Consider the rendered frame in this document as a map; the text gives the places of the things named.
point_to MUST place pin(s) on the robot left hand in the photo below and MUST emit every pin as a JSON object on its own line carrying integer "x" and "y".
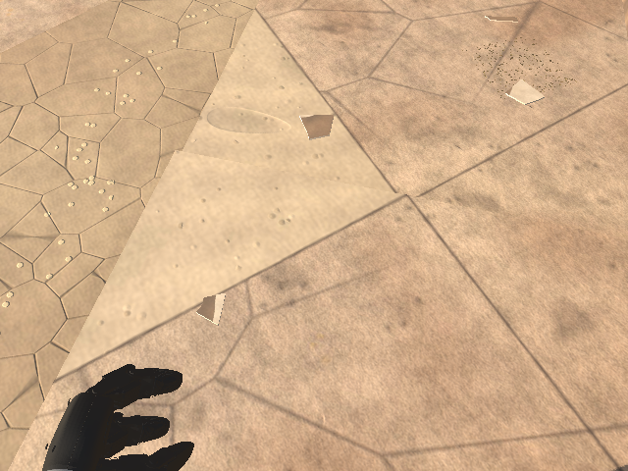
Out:
{"x": 90, "y": 431}

